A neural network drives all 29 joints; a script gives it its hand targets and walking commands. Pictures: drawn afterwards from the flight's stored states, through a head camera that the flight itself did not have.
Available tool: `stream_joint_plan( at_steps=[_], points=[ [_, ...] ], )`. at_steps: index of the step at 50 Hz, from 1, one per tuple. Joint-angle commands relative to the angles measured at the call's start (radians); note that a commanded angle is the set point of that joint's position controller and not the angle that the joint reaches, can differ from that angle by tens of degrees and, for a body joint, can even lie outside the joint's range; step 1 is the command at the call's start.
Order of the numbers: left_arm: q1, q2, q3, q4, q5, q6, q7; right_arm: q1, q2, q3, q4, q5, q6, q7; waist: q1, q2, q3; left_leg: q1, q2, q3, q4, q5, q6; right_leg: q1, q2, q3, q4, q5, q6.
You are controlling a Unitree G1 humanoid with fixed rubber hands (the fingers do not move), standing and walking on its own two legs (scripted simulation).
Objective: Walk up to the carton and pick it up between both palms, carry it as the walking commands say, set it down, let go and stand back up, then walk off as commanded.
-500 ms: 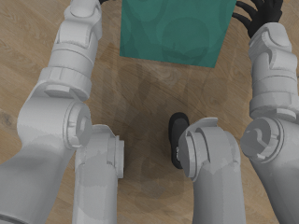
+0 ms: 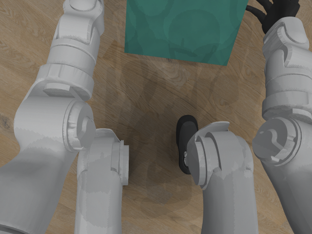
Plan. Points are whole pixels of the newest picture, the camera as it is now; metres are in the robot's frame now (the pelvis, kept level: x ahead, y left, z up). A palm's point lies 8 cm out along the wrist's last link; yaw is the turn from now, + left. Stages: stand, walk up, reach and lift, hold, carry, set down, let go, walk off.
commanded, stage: set down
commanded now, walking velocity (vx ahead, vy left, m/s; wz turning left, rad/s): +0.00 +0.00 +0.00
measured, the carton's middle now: (181, 5) +0.56 -0.11 -0.28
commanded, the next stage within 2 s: none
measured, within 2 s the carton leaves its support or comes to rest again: rests again in 1.06 s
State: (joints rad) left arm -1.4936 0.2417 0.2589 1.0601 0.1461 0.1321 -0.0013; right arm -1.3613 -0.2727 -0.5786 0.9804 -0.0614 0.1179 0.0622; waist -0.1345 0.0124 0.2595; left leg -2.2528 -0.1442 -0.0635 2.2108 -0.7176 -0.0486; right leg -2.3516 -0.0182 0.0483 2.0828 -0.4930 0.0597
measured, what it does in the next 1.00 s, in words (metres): stands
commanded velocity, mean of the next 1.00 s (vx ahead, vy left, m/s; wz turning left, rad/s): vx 0.00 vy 0.00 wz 0.00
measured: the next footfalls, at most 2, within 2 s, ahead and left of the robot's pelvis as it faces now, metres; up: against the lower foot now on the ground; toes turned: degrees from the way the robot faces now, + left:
none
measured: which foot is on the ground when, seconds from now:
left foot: down 0.00-1.00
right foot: down 0.00-1.00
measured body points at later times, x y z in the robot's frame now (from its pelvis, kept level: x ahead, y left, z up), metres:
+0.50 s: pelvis +0.01 +0.00 +0.00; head +0.39 +0.00 +0.23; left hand +0.59 +0.07 -0.20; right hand +0.52 -0.27 -0.18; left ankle +0.07 +0.12 -0.35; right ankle +0.13 -0.14 -0.35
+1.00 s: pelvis +0.00 +0.00 +0.00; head +0.39 +0.00 +0.22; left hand +0.57 +0.07 -0.21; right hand +0.50 -0.27 -0.20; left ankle +0.07 +0.12 -0.35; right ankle +0.13 -0.14 -0.35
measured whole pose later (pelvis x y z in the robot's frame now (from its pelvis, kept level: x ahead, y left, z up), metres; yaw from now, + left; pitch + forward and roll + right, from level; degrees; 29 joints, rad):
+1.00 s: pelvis +0.00 +0.00 +0.00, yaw -1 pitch +42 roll -2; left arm -1.54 0.30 0.10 1.14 0.07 0.06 0.00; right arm -1.40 -0.31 -0.49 1.15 -0.02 0.01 0.02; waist -0.12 0.00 0.34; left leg -2.23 -0.13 -0.07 2.22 -0.72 -0.05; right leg -2.32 -0.02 0.03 2.08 -0.49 0.05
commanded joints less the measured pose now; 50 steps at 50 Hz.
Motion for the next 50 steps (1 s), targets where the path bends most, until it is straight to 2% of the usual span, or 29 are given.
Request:
stream_joint_plan(
  at_steps=[1, 19, 32, 43, 50],
  points=[
    [-0.122, -0.551, -0.189, 0.092, -0.001, 0.038, -0.15, -0.16, 0.571, 0.232, 0.134, -0.012, 0.073, 0.159, -0.014, 0.152, -0.646, 0.144, 0.021, 0.088, -0.259, 0.311, 0.035, 0.5, 0.067, -0.099, -0.066, 0.299, -0.051],
    [-0.079, -0.51, -0.181, 0.117, 0.015, 0.026, -0.145, -0.112, 0.527, 0.204, 0.166, -0.03, 0.057, 0.149, -0.013, 0.152, -0.621, 0.133, 0.031, 0.076, -0.257, 0.352, 0.031, 0.497, 0.065, -0.09, -0.064, 0.322, -0.049],
    [-0.083, -0.421, -0.183, 0.12, 0.008, 0.007, -0.125, -0.092, 0.441, 0.191, 0.179, -0.029, 0.03, 0.121, -0.019, 0.15, -0.628, 0.144, 0.041, 0.068, -0.256, 0.36, 0.025, 0.519, 0.058, -0.087, -0.065, 0.332, -0.047],
    [-0.102, -0.24, -0.206, 0.124, -0.029, -0.019, -0.085, -0.066, 0.267, 0.173, 0.216, -0.015, -0.017, 0.062, -0.027, 0.145, -0.643, 0.161, 0.059, 0.064, -0.251, 0.346, 0.013, 0.574, 0.046, -0.085, -0.064, 0.336, -0.045],
    [-0.154, -0.016, -0.231, 0.074, -0.105, -0.058, -0.019, -0.093, 0.025, 0.156, 0.178, 0.046, -0.102, -0.025, -0.036, 0.134, -0.706, 0.187, 0.075, 0.05, -0.235, 0.379, 0.007, 0.656, 0.039, -0.073, -0.056, 0.406, -0.041]
  ],
)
